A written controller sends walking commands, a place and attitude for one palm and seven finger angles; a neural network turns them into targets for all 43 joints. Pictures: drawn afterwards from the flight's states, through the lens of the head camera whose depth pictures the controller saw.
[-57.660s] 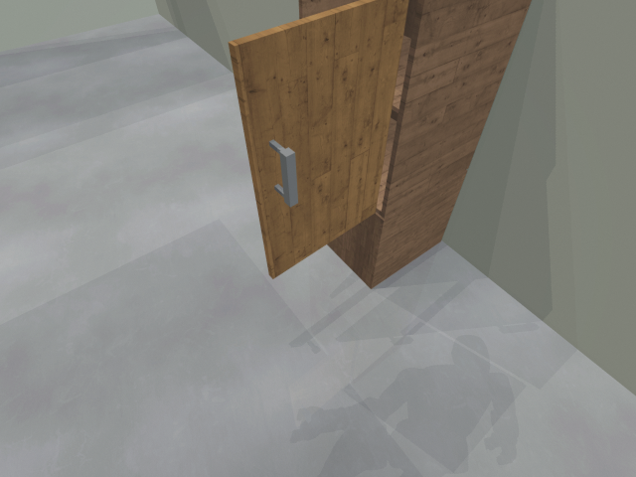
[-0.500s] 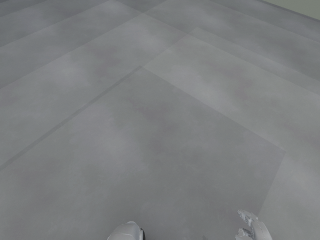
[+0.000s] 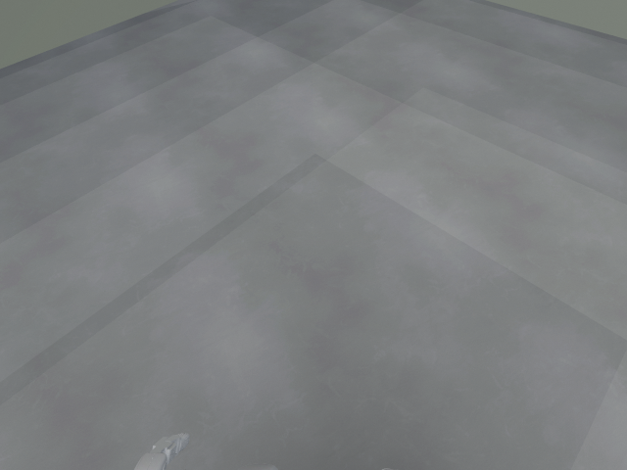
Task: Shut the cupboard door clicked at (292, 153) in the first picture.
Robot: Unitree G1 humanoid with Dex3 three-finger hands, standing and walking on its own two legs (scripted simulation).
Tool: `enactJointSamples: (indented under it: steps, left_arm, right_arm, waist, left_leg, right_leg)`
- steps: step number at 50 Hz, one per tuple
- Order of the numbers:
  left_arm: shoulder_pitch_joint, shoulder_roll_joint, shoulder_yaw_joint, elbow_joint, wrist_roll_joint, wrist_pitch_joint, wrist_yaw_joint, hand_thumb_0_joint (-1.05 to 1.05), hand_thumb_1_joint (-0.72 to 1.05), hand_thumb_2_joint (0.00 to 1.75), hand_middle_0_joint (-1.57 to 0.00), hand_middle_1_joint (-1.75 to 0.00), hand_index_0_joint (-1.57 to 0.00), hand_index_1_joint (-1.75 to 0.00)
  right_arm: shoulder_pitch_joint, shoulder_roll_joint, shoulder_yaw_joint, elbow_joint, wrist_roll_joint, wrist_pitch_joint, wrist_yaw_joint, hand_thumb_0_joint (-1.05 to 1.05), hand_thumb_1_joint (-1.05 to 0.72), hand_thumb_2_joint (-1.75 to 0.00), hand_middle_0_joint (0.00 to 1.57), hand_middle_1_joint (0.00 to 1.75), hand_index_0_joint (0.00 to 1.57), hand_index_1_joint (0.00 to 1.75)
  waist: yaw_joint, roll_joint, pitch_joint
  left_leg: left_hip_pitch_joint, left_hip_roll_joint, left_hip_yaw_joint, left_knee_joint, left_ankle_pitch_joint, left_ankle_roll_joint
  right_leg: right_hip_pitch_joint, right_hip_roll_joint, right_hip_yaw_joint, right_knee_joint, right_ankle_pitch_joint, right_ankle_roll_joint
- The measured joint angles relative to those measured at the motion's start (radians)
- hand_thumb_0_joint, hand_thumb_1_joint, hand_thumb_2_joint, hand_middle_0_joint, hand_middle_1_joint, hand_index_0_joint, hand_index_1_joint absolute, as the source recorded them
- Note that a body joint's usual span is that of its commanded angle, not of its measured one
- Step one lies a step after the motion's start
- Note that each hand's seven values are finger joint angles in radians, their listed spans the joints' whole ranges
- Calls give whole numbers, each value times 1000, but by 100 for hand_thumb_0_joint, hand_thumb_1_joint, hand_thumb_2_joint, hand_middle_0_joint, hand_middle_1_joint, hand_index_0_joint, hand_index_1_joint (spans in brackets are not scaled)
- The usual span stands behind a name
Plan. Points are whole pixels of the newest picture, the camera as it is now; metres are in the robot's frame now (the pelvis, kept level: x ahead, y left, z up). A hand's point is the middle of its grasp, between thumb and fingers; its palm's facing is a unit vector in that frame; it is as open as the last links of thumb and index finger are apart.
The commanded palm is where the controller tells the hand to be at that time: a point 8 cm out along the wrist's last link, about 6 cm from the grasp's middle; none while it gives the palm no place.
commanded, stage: turn to face it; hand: left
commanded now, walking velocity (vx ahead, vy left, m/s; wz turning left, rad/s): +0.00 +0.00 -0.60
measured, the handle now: out of the picture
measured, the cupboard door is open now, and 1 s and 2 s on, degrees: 19 19 19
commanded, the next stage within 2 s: none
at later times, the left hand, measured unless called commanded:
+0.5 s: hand (209, 424) +0.20 +0.18 -0.16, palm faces -0.21 -0.96 -0.21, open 7.3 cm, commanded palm none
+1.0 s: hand (252, 344) +0.33 +0.13 -0.17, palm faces -0.53 -0.82 -0.19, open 7.3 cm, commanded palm none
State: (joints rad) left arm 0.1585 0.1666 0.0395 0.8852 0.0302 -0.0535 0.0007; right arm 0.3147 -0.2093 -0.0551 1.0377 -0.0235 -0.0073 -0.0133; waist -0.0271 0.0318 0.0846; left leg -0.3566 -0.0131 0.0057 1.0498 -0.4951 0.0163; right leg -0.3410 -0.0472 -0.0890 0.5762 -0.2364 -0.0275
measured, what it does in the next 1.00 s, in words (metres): walks ahead, turning right: left foot, then right foot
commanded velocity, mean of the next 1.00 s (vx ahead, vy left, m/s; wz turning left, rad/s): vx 0.00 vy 0.00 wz -0.60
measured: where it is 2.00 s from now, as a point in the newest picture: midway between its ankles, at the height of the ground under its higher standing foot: outside the picture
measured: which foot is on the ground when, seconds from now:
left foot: up 0.00-0.22, down 0.24-0.56, up 0.58-0.86, down 0.88-1.00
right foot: down 0.00-0.24, up 0.26-0.54, down 0.56-0.88, up 0.90-1.00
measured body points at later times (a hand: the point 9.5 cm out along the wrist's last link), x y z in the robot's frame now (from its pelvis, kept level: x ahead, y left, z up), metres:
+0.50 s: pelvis +0.09 +0.00 +0.01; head +0.12 +0.00 +0.45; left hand +0.22 +0.23 -0.14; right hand +0.11 -0.25 -0.14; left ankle +0.09 +0.12 -0.73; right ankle +0.07 -0.12 -0.70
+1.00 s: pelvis +0.14 +0.01 +0.01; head +0.19 +0.01 +0.45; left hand +0.36 +0.17 -0.15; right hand +0.06 -0.25 -0.11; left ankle +0.20 +0.10 -0.73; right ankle +0.05 -0.09 -0.67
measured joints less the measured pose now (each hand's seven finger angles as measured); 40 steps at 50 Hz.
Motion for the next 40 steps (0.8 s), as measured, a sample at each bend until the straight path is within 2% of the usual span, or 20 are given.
enactJointSamples:
  steps: [3,8,11,12,13,15,17,19,25,27,28,29,31,33,34,36,40]
  left_arm:
    - [47,-22,0,45,-4,9,13,-1,91,90,-20,-29,-20,-30]
    - [108,4,23,99,-6,36,15,-1,95,90,-21,-30,-21,-30]
    - [144,9,30,120,-11,65,9,-1,94,90,-20,-30,-21,-30]
    - [156,9,32,122,-14,76,7,-1,94,90,-20,-30,-21,-30]
    - [156,15,34,128,-17,86,4,-1,93,90,-20,-30,-21,-30]
    - [145,27,41,129,-15,106,-2,0,93,90,-20,-30,-20,-30]
    - [124,35,46,121,-13,117,-10,0,92,90,-20,-30,-20,-30]
    - [101,39,50,103,-13,120,-18,0,92,90,-20,-29,-20,-30]
    - [44,51,52,40,-9,119,-32,0,91,90,-20,-29,-20,-30]
    - [32,59,52,20,-6,111,-36,0,91,90,-20,-29,-20,-30]
    - [32,71,51,6,-4,102,-38,0,91,90,-20,-29,-20,-30]
    - [25,75,51,1,-2,89,-34,0,91,90,-20,-29,-20,-30]
    - [10,67,41,-3,-4,78,-22,0,91,90,-20,-29,-20,-30]
    - [9,64,35,-9,-5,79,-11,0,91,90,-20,-29,-20,-30]
    - [11,65,33,-10,-5,83,-7,0,91,90,-20,-29,-20,-30]
    - [16,70,29,-9,-3,89,-3,0,91,90,-20,-29,-20,-30]
    - [25,78,25,-6,1,100,-9,0,91,90,-20,-30,-20,-30]
  right_arm:
    - [-43,3,5,-17,-2,-2,-3,1,-91,-90,19,30,20,30]
    - [-125,33,19,-57,3,-1,-8,1,-91,-90,19,30,20,30]
    - [-162,44,29,-79,7,-5,-11,1,-91,-90,19,30,20,30]
    - [-165,43,32,-89,6,-12,-12,0,-90,-90,19,30,20,30]
    - [-170,50,34,-92,3,-15,-15,0,-90,-90,19,30,20,30]
    - [-175,64,42,-100,-5,-14,-20,0,-90,-90,20,30,20,30]
    - [-172,68,47,-108,-9,-10,-24,0,-90,-90,20,30,20,30]
    - [-168,63,48,-111,-11,-1,-26,0,-90,-90,20,30,20,30]
    - [-151,28,26,-109,-11,20,-19,0,-90,-90,20,30,20,30]
    - [-140,8,16,-109,-9,27,-16,0,-90,-90,20,30,20,30]
    - [-128,1,11,-113,-5,30,-14,0,-90,-90,20,30,20,30]
    - [-126,-12,4,-111,0,36,-12,0,-90,-90,20,30,20,30]
    - [-140,-43,-7,-105,5,57,-17,1,-90,-90,20,30,20,30]
    - [-154,-59,-11,-104,6,64,-20,1,-90,-90,20,30,20,30]
    - [-159,-62,-10,-107,6,63,-19,1,-90,-90,20,30,20,30]
    - [-161,-62,-6,-119,6,58,-16,1,-90,-90,20,30,20,30]
    - [-161,-51,4,-147,11,47,-11,1,-90,-90,19,30,20,30]
  waist:
    - [12,-18,-10]
    - [50,-45,-16]
    - [63,-45,-22]
    - [63,-35,-31]
    - [62,-45,-32]
    - [67,-66,-27]
    - [70,-68,-18]
    - [72,-59,-9]
    - [58,-21,7]
    - [51,-8,9]
    - [47,-16,3]
    - [50,-13,1]
    - [46,14,15]
    - [43,14,22]
    - [41,8,22]
    - [37,-12,17]
    - [39,-49,3]
  left_leg:
    - [-44,34,42,-74,50,-25]
    - [-23,49,49,-310,126,-54]
    - [43,47,46,-474,217,-55]
    - [67,58,44,-523,247,-34]
    - [68,58,52,-511,237,-15]
    - [81,62,79,-494,209,-3]
    - [108,73,98,-514,205,-5]
    - [134,90,114,-535,208,-10]
    - [173,145,180,-514,166,-36]
    - [165,167,199,-457,126,-52]
    - [145,170,208,-405,98,-57]
    - [108,169,189,-314,37,-63]
    - [19,140,96,-102,-46,-69]
    - [-54,106,51,39,-28,-76]
    - [-78,96,44,63,-8,-80]
    - [-99,84,41,29,20,-87]
    - [-71,66,35,-164,51,-89]
  right_leg:
    - [49,10,14,-80,21,-6]
    - [85,44,66,-124,22,-6]
    - [86,73,104,-86,-10,5]
    - [77,90,110,-59,-29,10]
    - [62,89,117,-16,-74,15]
    - [11,84,113,140,-209,30]
    - [-43,75,90,293,-253,45]
    - [-71,59,61,355,-258,57]
    - [-44,29,10,220,-180,63]
    - [0,31,-1,112,-95,54]
    - [27,26,7,41,-23,33]
    - [22,31,15,43,-51,11]
    - [2,51,24,80,-83,-5]
    - [7,62,46,53,-66,-1]
    - [13,65,59,31,-50,3]
    - [25,66,86,-10,-26,5]
    - [34,69,142,-48,-7,16]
